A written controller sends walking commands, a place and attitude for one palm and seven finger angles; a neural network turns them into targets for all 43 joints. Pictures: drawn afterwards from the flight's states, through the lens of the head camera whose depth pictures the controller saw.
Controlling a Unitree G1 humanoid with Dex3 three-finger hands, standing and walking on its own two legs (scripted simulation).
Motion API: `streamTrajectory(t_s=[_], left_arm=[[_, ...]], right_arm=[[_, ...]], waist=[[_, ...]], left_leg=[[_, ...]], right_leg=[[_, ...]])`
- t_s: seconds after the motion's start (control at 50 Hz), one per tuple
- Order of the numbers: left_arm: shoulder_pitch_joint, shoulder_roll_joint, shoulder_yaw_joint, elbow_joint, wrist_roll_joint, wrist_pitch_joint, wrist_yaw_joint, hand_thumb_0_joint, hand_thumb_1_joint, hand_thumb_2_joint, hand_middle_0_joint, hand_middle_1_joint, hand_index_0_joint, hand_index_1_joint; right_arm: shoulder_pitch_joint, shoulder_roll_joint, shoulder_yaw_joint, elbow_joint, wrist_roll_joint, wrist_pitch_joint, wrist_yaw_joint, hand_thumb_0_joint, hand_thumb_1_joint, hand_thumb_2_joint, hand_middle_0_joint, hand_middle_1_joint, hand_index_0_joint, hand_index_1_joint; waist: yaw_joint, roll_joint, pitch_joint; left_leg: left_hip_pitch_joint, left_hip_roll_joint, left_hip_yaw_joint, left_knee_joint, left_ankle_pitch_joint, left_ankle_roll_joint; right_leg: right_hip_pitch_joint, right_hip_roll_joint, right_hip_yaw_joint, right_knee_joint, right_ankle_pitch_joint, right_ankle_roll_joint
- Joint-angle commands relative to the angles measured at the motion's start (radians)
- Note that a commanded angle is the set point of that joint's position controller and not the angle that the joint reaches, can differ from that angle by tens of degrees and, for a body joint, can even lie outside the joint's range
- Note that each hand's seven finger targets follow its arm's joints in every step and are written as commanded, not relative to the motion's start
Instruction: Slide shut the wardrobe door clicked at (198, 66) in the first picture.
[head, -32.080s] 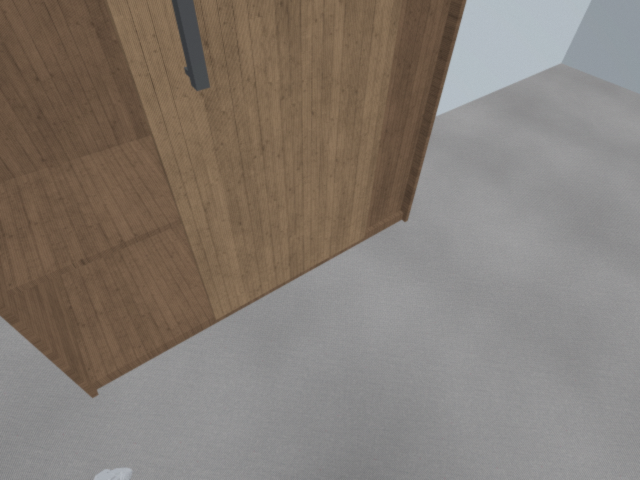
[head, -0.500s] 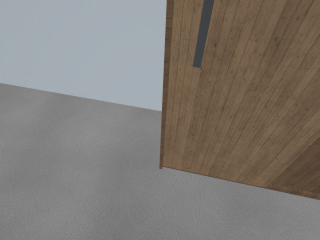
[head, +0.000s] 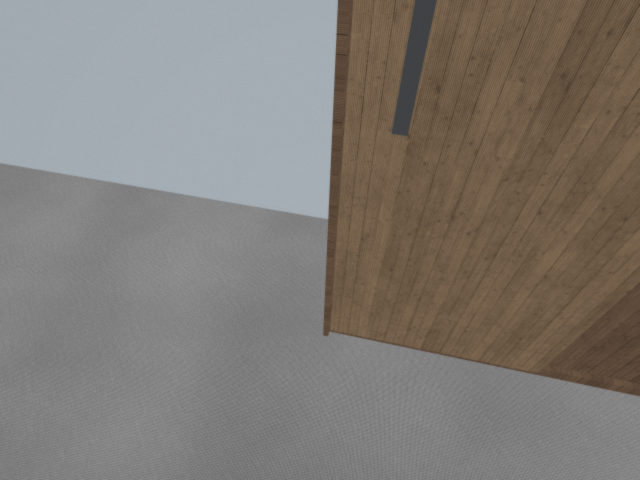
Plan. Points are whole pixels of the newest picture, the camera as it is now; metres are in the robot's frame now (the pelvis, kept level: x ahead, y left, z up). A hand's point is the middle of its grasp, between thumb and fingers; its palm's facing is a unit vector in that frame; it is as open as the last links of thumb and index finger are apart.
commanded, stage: look to check the result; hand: right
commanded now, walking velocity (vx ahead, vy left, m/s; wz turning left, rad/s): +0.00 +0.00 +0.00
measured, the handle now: (415, 50) +0.65 -0.09 +0.23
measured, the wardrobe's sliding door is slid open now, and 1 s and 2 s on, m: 0.00 0.00 0.00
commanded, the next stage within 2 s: stand and wait in 0.34 s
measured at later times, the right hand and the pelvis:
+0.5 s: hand out of the picture +0.10 -0.23 -0.15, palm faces -0.03 +0.94 -0.33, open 7.4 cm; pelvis +0.02 +0.02 +0.00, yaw +0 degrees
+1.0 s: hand out of the picture +0.11 -0.20 -0.16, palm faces -0.04 +0.95 -0.32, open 7.4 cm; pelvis +0.04 +0.04 +0.00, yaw +1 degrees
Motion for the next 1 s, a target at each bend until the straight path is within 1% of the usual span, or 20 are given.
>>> streamTrajectory(t_s=[0.0, 0.04, 0.14, 0.22, 0.3, 0.36, 0.38, 0.4, 0.46, 0.5, 0.54, 0.6, 0.66, 0.7, 0.74, 0.78, 0.8, 0.82, 0.88, 0.98], left_arm=[[-0.041, 0.199, 0.031, -0.061, -0.003, -0.015, 0.008, 0.0, 0.9, 0.9, -0.2, -0.3, -0.2, -0.3], [-0.051, 0.211, 0.03, -0.06, -0.002, -0.017, 0.008, 0.0, 0.9, 0.9, -0.2, -0.3, -0.2, -0.3], [-0.078, 0.231, 0.026, -0.06, -0.003, -0.016, 0.006, 0.0, 0.9, 0.9, -0.2, -0.3, -0.2, -0.3], [-0.094, 0.244, 0.025, -0.062, -0.003, -0.018, 0.004, 0.0, 0.9, 0.9, -0.2, -0.3, -0.2, -0.3], [-0.1, 0.253, 0.023, -0.067, -0.005, -0.02, 0.005, 0.0, 0.9, 0.9, -0.2, -0.3, -0.2, -0.3], [-0.109, 0.252, 0.022, -0.066, -0.004, -0.02, 0.006, 0.0, 0.9, 0.9, -0.2, -0.3, -0.2, -0.3], [-0.109, 0.251, 0.021, -0.066, -0.004, -0.02, 0.006, 0.0, 0.9, 0.9, -0.2, -0.3, -0.2, -0.3], [-0.106, 0.253, 0.021, -0.069, -0.004, -0.019, 0.006, 0.0, 0.9, 0.9, -0.2, -0.3, -0.2, -0.3], [-0.11, 0.25, 0.021, -0.068, -0.003, -0.02, 0.007, 0.0, 0.9, 0.9, -0.2, -0.3, -0.2, -0.3], [-0.108, 0.245, 0.019, -0.069, -0.005, -0.019, 0.008, 0.0, 0.9, 0.9, -0.2, -0.3, -0.2, -0.3], [-0.107, 0.246, 0.019, -0.069, -0.003, -0.019, 0.009, 0.0, 0.9, 0.9, -0.2, -0.3, -0.2, -0.3], [-0.1, 0.236, 0.018, -0.069, -0.005, -0.019, 0.012, 0.0, 0.9, 0.9, -0.2, -0.3, -0.2, -0.3], [-0.097, 0.232, 0.019, -0.065, -0.002, -0.018, 0.014, 0.0, 0.9, 0.9, -0.2, -0.3, -0.2, -0.3], [-0.089, 0.229, 0.019, -0.064, -0.004, -0.017, 0.016, 0.0, 0.9, 0.9, -0.2, -0.3, -0.2, -0.3], [-0.087, 0.226, 0.02, -0.063, -0.002, -0.017, 0.017, 0.0, 0.9, 0.9, -0.2, -0.3, -0.2, -0.3], [-0.084, 0.224, 0.019, -0.062, -0.003, -0.015, 0.019, 0.0, 0.9, 0.9, -0.2, -0.3, -0.2, -0.3], [-0.08, 0.219, 0.019, -0.063, -0.005, -0.015, 0.019, 0.0, 0.9, 0.9, -0.2, -0.3, -0.2, -0.3], [-0.079, 0.218, 0.02, -0.061, -0.004, -0.014, 0.019, 0.0, 0.9, 0.9, -0.2, -0.3, -0.2, -0.3], [-0.077, 0.214, 0.02, -0.058, -0.003, -0.011, 0.02, 0.0, 0.9, 0.9, -0.2, -0.3, -0.2, -0.3], [-0.068, 0.21, 0.021, -0.059, -0.003, -0.012, 0.022, 0.0, 0.9, 0.9, -0.2, -0.3, -0.2, -0.3]], right_arm=[[-0.031, -0.189, -0.024, -0.049, 0.004, -0.018, -0.011, 0.0, -0.9, -0.9, 0.2, 0.3, 0.2, 0.3], [-0.042, -0.198, -0.023, -0.05, 0.006, -0.019, -0.01, 0.0, -0.9, -0.9, 0.2, 0.3, 0.2, 0.3], [-0.063, -0.221, -0.02, -0.049, 0.006, -0.019, -0.008, 0.0, -0.9, -0.9, 0.2, 0.3, 0.2, 0.3], [-0.072, -0.234, -0.019, -0.052, 0.006, -0.022, -0.009, 0.0, -0.9, -0.9, 0.2, 0.3, 0.2, 0.3], [-0.08, -0.241, -0.021, -0.058, 0.005, -0.024, -0.01, 0.0, -0.9, -0.9, 0.2, 0.3, 0.2, 0.3], [-0.088, -0.242, -0.019, -0.058, 0.007, -0.023, -0.011, 0.0, -0.9, -0.9, 0.2, 0.3, 0.2, 0.3], [-0.09, -0.243, -0.02, -0.06, 0.006, -0.024, -0.011, 0.0, -0.9, -0.9, 0.2, 0.3, 0.2, 0.3], [-0.084, -0.243, -0.022, -0.062, 0.005, -0.025, -0.012, 0.0, -0.9, -0.9, 0.2, 0.3, 0.2, 0.3], [-0.09, -0.242, -0.021, -0.065, 0.006, -0.025, -0.013, 0.0, -0.9, -0.9, 0.2, 0.3, 0.2, 0.3], [-0.084, -0.239, -0.023, -0.069, 0.006, -0.024, -0.014, 0.0, -0.9, -0.9, 0.2, 0.3, 0.2, 0.3], [-0.091, -0.237, -0.021, -0.069, 0.007, -0.023, -0.014, 0.0, -0.9, -0.9, 0.2, 0.3, 0.2, 0.3], [-0.081, -0.232, -0.025, -0.072, 0.006, -0.024, -0.016, 0.0, -0.9, -0.9, 0.2, 0.3, 0.2, 0.3], [-0.08, -0.23, -0.023, -0.071, 0.007, -0.024, -0.018, 0.0, -0.9, -0.9, 0.2, 0.3, 0.2, 0.3], [-0.072, -0.228, -0.027, -0.072, 0.007, -0.025, -0.02, 0.0, -0.9, -0.9, 0.2, 0.3, 0.2, 0.3], [-0.073, -0.226, -0.026, -0.071, 0.008, -0.024, -0.022, 0.0, -0.9, -0.9, 0.2, 0.3, 0.2, 0.3], [-0.069, -0.225, -0.025, -0.07, 0.009, -0.024, -0.023, 0.0, -0.9, -0.9, 0.2, 0.3, 0.2, 0.3], [-0.063, -0.224, -0.027, -0.07, 0.008, -0.024, -0.023, 0.0, -0.9, -0.9, 0.2, 0.3, 0.2, 0.3], [-0.07, -0.222, -0.027, -0.07, 0.008, -0.022, -0.024, 0.0, -0.9, -0.9, 0.2, 0.3, 0.2, 0.3], [-0.063, -0.217, -0.025, -0.067, 0.009, -0.022, -0.024, 0.0, -0.9, -0.9, 0.2, 0.3, 0.2, 0.3], [-0.058, -0.217, -0.028, -0.066, 0.01, -0.023, -0.026, 0.0, -0.9, -0.9, 0.2, 0.3, 0.2, 0.3]], waist=[[0.004, 0.004, -0.043], [0.004, -0.013, -0.062], [0.005, 0.003, -0.051], [0.005, 0.0, -0.081], [0.004, 0.005, -0.09], [0.005, -0.01, -0.084], [0.005, -0.001, -0.078], [0.003, 0.007, -0.092], [0.004, -0.01, -0.089], [0.002, 0.007, -0.09], [0.005, -0.01, -0.087], [0.002, 0.014, -0.097], [0.005, 0.001, -0.104], [0.003, 0.023, -0.106], [0.005, 0.002, -0.112], [0.005, 0.001, -0.108], [0.003, 0.024, -0.103], [0.006, 0.016, -0.085], [0.006, 0.011, -0.082], [0.004, 0.006, -0.096]], left_leg=[[-0.05, 0.115, -0.103, -0.087, 0.042, 0.037], [-0.037, 0.118, -0.107, -0.087, 0.064, 0.037], [-0.039, 0.121, -0.109, -0.101, 0.079, 0.035], [-0.022, 0.127, -0.11, -0.101, 0.13, 0.033], [-0.001, 0.127, -0.106, -0.101, 0.175, 0.032], [0.001, 0.129, -0.108, -0.1, 0.197, 0.033], [0.003, 0.129, -0.107, -0.102, 0.204, 0.033], [0.01, 0.128, -0.107, -0.101, 0.22, 0.032], [0.018, 0.132, -0.106, -0.098, 0.244, 0.033], [0.018, 0.129, -0.101, -0.1, 0.247, 0.032], [0.023, 0.13, -0.106, -0.096, 0.266, 0.034], [0.033, 0.127, -0.098, -0.095, 0.294, 0.034], [0.04, 0.13, -0.104, -0.088, 0.34, 0.035], [0.047, 0.127, -0.098, -0.088, 0.357, 0.033], [0.054, 0.129, -0.103, -0.08, 0.384, 0.036], [0.052, 0.129, -0.105, -0.081, 0.396, 0.035], [0.051, 0.124, -0.1, -0.084, 0.4, 0.033], [0.044, 0.127, -0.1, -0.084, 0.399, 0.033], [0.042, 0.126, -0.108, -0.089, 0.387, 0.032], [0.058, 0.126, -0.108, -0.082, 0.435, 0.03]], right_leg=[[0.056, -0.148, 0.157, -0.07, 0.079, 0.01], [0.068, -0.151, 0.158, -0.07, 0.106, 0.01], [0.077, -0.156, 0.157, -0.076, 0.119, 0.014], [0.101, -0.158, 0.153, -0.07, 0.163, 0.014], [0.109, -0.161, 0.15, -0.068, 0.202, 0.015], [0.115, -0.162, 0.147, -0.068, 0.218, 0.018], [0.11, -0.163, 0.145, -0.07, 0.218, 0.019], [0.118, -0.163, 0.142, -0.063, 0.224, 0.019], [0.119, -0.162, 0.139, -0.063, 0.239, 0.021], [0.121, -0.161, 0.137, -0.06, 0.238, 0.02], [0.121, -0.162, 0.134, -0.059, 0.248, 0.022], [0.128, -0.162, 0.129, -0.053, 0.261, 0.02], [0.137, -0.161, 0.121, -0.045, 0.278, 0.023], [0.138, -0.162, 0.115, -0.041, 0.28, 0.023], [0.143, -0.161, 0.113, -0.037, 0.298, 0.025], [0.145, -0.161, 0.109, -0.034, 0.294, 0.025], [0.145, -0.161, 0.106, -0.032, 0.289, 0.024], [0.136, -0.162, 0.104, -0.036, 0.283, 0.026], [0.136, -0.16, 0.101, -0.037, 0.254, 0.029], [0.141, -0.16, 0.093, -0.027, 0.273, 0.029]])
